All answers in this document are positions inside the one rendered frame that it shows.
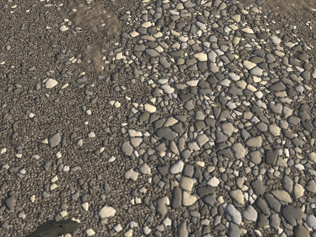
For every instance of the robot left hand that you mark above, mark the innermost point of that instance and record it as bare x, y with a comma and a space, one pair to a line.
53, 228

